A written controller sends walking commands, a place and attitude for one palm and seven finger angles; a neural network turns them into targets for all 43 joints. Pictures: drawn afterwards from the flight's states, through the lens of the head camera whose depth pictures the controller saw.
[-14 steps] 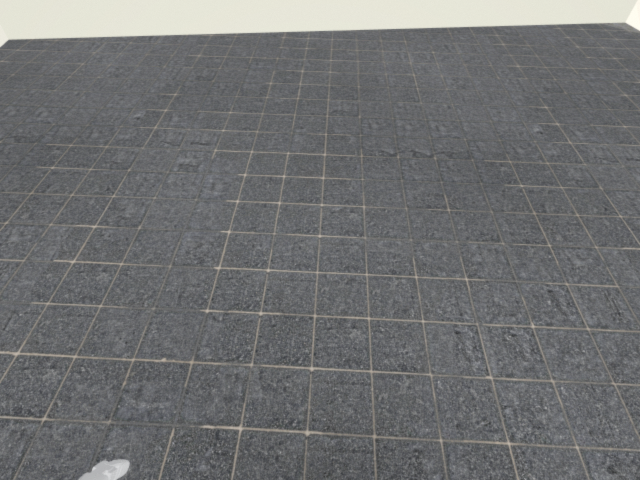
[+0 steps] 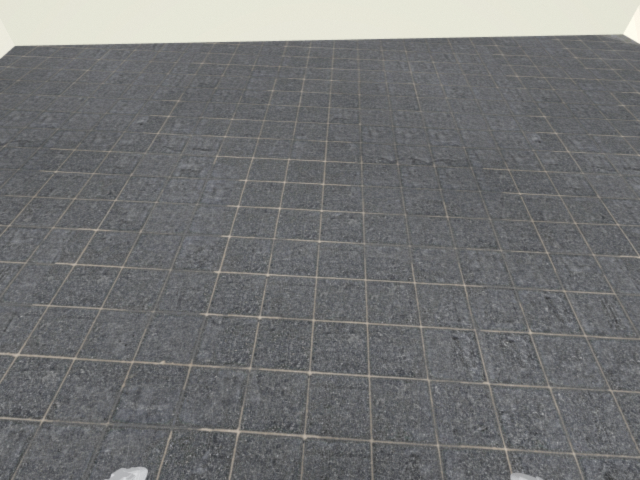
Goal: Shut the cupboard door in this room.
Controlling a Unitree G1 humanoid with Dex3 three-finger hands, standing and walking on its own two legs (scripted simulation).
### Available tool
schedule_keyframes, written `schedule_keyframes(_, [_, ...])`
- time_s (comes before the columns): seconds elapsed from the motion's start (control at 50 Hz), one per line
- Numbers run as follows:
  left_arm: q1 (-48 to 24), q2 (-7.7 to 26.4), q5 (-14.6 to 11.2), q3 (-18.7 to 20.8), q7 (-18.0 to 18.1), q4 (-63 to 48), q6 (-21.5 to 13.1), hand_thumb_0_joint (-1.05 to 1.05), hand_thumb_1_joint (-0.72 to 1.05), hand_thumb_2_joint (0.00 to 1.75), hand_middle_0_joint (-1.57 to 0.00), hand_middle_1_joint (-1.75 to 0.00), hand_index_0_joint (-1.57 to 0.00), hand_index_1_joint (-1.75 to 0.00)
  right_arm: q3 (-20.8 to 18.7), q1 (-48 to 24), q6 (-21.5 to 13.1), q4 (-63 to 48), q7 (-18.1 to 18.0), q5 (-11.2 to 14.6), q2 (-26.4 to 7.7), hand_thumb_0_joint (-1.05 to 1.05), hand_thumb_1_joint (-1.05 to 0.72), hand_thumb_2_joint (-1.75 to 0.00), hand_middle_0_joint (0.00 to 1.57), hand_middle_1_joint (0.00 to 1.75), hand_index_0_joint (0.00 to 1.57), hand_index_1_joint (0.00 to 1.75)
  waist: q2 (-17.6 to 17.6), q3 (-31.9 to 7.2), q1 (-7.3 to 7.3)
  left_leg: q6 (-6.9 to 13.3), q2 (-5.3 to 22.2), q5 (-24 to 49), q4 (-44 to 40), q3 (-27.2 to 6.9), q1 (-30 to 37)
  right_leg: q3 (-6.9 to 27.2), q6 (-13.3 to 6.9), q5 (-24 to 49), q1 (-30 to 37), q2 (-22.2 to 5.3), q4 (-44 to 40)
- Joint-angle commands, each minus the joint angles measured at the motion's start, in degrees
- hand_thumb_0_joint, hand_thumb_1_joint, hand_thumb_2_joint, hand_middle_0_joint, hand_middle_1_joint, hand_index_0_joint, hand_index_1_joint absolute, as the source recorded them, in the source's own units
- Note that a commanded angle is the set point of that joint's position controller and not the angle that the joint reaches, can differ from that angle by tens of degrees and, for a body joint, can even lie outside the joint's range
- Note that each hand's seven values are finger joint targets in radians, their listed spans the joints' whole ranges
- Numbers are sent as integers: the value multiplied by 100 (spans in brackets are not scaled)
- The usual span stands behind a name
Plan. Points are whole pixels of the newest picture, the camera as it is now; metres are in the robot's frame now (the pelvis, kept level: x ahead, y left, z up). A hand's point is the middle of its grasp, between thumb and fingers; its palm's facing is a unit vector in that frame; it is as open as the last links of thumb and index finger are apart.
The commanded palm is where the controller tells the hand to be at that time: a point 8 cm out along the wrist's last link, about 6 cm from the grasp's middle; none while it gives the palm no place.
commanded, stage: stand and wait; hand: left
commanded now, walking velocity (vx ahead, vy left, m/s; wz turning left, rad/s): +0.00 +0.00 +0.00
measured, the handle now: out of the picture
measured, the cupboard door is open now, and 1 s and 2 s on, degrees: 90 90 90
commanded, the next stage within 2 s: turn or walk to find it in 0.62 s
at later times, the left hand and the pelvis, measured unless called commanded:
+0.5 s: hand out of the picture +0.06 +0.24 -0.15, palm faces -0.03 -0.94 -0.34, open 7.4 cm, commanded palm none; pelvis -0.01 -0.01 +0.00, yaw +0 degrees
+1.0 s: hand out of the picture +0.03 +0.22 -0.18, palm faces +0.07 -0.97 -0.25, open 7.4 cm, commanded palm none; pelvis -0.03 +0.00 -0.01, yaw +5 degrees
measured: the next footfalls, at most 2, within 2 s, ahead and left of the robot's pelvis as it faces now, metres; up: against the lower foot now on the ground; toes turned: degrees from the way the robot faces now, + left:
right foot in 1.30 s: -0.01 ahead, -0.14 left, +0.00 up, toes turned +13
left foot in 1.64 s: -0.09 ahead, +0.12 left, +0.00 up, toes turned +27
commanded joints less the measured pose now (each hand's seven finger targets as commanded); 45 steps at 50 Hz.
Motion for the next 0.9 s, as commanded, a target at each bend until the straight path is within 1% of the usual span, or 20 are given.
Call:
schedule_keyframes(0.0, [-265, 1285, -1, 284, 89, -360, -128, 0, 90, 90, -20, -30, -20, -30, -322, -266, -129, -288, -80, 0, -1217, 0, -90, -90, 20, 30, 20, 30, -1, -398, -48, 176, 690, 1203, -448, -509, 133, 468, -266, 1130, 59, -548, -449])
schedule_keyframes(0.06, [-258, 1275, -4, 284, 79, -299, -127, 0, 90, 90, -20, -30, -20, -30, -311, -254, -129, -219, -79, -1, -1219, 0, -90, -90, 20, 30, 20, 30, -7, -320, -48, 164, 685, 1058, -513, -530, 87, 485, -263, 987, 34, -551, -526])
schedule_keyframes(0.08, [-236, 1278, -9, 279, 77, -273, -125, 0, 90, 90, -20, -30, -20, -30, -307, -262, -133, -192, -80, 2, -1232, 0, -90, -90, 20, 30, 20, 30, 60, -330, -39, 166, 697, 1053, -537, -531, 110, 491, -265, 977, 47, -552, -544])
schedule_keyframes(0.18, [-219, 1298, -13, 273, 70, -170, -130, 0, 90, 90, -20, -30, -20, -30, -292, -203, -125, -77, -74, 14, -1248, 0, -90, -90, 20, 30, 20, 30, 5, -280, -34, 153, 705, 872, -603, -554, 71, 522, -267, 800, 52, -566, -648])
schedule_keyframes(0.24, [-193, 1314, -18, 274, 71, -119, -146, 0, 90, 90, -20, -30, -20, -30, -286, -150, -124, -17, -74, 18, -1256, 0, -90, -90, 20, 30, 20, 30, -69, -378, -43, 142, 712, 938, -576, -552, 142, 549, -277, 888, 105, -586, -675])
schedule_keyframes(0.34, [-193, 1331, -19, 258, 69, -53, -139, 0, 90, 90, -20, -30, -20, -30, -269, -131, -116, 80, -69, 23, -1279, 0, -90, -90, 20, 30, 20, 30, -45, -277, -34, 135, 732, 829, -658, -566, 100, 559, -273, 757, 71, -579, -738])
schedule_keyframes(0.38, [-193, 1335, -20, 255, 66, -33, -137, 0, 90, 90, -20, -30, -20, -30, -266, -116, -123, 108, -68, 23, -1297, 0, -90, -90, 20, 30, 20, 30, 17, -262, -31, 130, 730, 805, -684, -581, 73, 572, -272, 717, 83, -567, -749])
schedule_keyframes(0.4, [-183, 1342, -14, 265, 69, -28, -138, 0, 90, 90, -20, -30, -20, -30, -266, -119, -117, 109, -68, 28, -1290, 0, -90, -90, 20, 30, 20, 30, -44, -249, -29, 133, 732, 807, -676, -588, 79, 572, -273, 713, 68, -570, -761])
schedule_keyframes(0.5, [-208, 1345, -6, 259, 62, -12, -129, 0, 90, 90, -20, -30, -20, -30, -264, -102, -102, 142, -57, 22, -1298, 0, -90, -90, 20, 30, 20, 30, -57, -106, -30, 126, 719, 526, -749, -604, 13, 607, -266, 306, -77, -560, -871])
schedule_keyframes(0.6, [-212, 1339, -5, 258, 64, -26, -145, 0, 90, 90, -20, -30, -20, -30, -264, -70, -119, 153, -54, 27, -1288, 0, -90, -90, 20, 30, 20, 30, -67, -239, -43, 124, 733, 702, -724, -608, 84, 615, -270, 496, -4, -567, -856])
schedule_keyframes(0.64, [-222, 1348, -9, 278, 66, -50, -132, 0, 90, 90, -20, -30, -20, -30, -264, -85, -112, 124, -47, 15, -1303, 0, -90, -90, 20, 30, 20, 30, -16, -205, -33, 129, 720, 823, -677, -646, -18, 514, -253, 558, 28, -585, -762])
schedule_keyframes(0.66, [-199, 1307, -9, 284, 73, -62, -118, 0, 90, 90, -20, -30, -20, -30, -267, -81, -103, 105, -42, 13, -1273, 0, -90, -90, 20, 30, 20, 30, 8, -227, -26, 134, 721, 940, -622, -658, -52, 464, -239, 662, 54, -605, -682])
schedule_keyframes(0.7, [-80, 1080, -9, 267, 105, -81, -46, 0, 90, 90, -20, -30, -20, -30, -229, 39, -40, 64, -30, 11, -1015, 0, -90, -90, 20, 30, 20, 30, 22, -255, -15, 114, 706, 1053, -458, -684, -224, 372, -180, 711, 86, -622, -501])
schedule_keyframes(0.74, [108, 807, -7, 229, 137, -104, 43, 0, 90, 90, -20, -30, -20, -30, -172, 174, 46, 18, -19, -4, -685, 0, -90, -90, 20, 30, 20, 30, -24, -174, 12, 73, 643, 936, -275, -670, -549, 355, -132, 547, 50, -700, -424])
schedule_keyframes(0.76, [196, 726, -3, 223, 152, -132, 75, 0, 90, 90, -20, -30, -20, -30, -155, 232, 87, -14, -14, -11, -565, 0, -90, -90, 20, 30, 20, 30, -155, -121, 18, 45, 585, 903, -151, -642, -680, 401, -142, 521, 2, -764, -419])
schedule_keyframes(0.78, [245, 731, 0, 236, 161, -189, 95, 0, 90, 90, -20, -30, -20, -30, -170, 302, 118, -66, -9, -14, -536, 0, -90, -90, 20, 30, 20, 30, -211, -152, 11, 22, 528, 880, 4, -606, -755, 423, -176, 507, -38, -858, -401])
schedule_keyframes(0.8, [285, 767, 8, 262, 172, -249, 111, 0, 90, 90, -20, -30, -20, -30, -190, 354, 146, -123, -5, -13, -517, 0, -90, -90, 20, 30, 20, 30, -299, -167, 8, 11, 463, 860, 207, -577, -807, 464, -228, 529, -85, -947, -391])
schedule_keyframes(0.84, [319, 842, 15, 313, 192, -398, 124, 0, 90, 90, -20, -30, -20, -30, -240, 484, 188, -218, -5, -5, -466, 0, -90, -90, 20, 30, 20, 30, -536, -299, -17, -13, 344, 777, 668, -468, -862, 587, -410, 596, -153, -1240, -414])
schedule_keyframes(0.86, [316, 855, 22, 337, 201, -475, 127, 0, 90, 90, -20, -30, -20, -30, -274, 545, 203, -267, -1, -4, -450, 0, -90, -90, 20, 30, 20, 30, -611, -355, -41, -21, 314, 741, 887, -406, -819, 605, -505, 693, -234, -1379, -384])
schedule_keyframes(0.88, [297, 866, 29, 349, 206, -545, 133, 0, 90, 90, -20, -30, -20, -30, -296, 610, 216, -305, -1, 0, -419, 0, -90, -90, 20, 30, 20, 30, -694, -336, -62, -29, 288, 634, 1041, -355, -792, 565, -553, 740, -363, -1449, -329])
